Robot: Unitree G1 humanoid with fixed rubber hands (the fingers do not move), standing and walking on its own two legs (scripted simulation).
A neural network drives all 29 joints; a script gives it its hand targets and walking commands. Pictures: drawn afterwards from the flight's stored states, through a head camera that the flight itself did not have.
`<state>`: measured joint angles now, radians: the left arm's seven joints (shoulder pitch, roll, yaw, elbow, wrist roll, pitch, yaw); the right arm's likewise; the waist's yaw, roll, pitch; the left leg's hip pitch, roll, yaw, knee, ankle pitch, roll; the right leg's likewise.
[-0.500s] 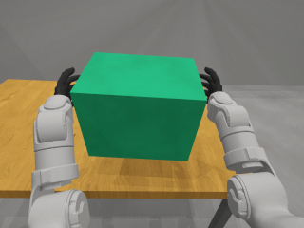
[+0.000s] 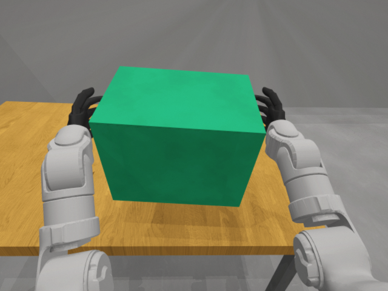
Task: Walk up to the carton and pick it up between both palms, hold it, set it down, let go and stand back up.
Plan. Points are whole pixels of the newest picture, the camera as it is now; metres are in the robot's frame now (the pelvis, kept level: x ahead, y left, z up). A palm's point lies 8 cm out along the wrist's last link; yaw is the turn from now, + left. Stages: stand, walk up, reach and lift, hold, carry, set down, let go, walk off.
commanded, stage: hold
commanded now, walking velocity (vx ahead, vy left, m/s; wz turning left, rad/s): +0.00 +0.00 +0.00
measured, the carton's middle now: (180, 137) +0.40 +0.00 +0.19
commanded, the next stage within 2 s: none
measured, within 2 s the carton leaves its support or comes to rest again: neither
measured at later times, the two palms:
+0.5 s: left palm (78, 129) +0.35 +0.18 +0.25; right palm (273, 123) +0.36 -0.18 +0.25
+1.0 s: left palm (76, 128) +0.35 +0.18 +0.25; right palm (274, 122) +0.36 -0.18 +0.25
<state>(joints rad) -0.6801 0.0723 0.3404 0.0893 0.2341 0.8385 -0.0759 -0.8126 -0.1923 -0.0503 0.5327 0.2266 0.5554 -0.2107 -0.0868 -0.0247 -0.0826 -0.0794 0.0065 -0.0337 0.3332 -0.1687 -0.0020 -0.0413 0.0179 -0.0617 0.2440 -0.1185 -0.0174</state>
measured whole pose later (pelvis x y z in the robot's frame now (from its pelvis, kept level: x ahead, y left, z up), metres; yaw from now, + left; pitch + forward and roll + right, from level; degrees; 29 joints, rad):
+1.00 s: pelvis -0.01 +0.00 +0.00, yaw +0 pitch -5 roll -1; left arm -0.74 0.08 0.37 0.19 0.27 0.83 -0.09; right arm -0.87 -0.19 -0.08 0.63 0.18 0.55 -0.17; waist -0.06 -0.03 -0.11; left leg -0.08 0.00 -0.03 0.31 -0.15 0.00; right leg -0.06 0.02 -0.04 0.26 -0.11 -0.02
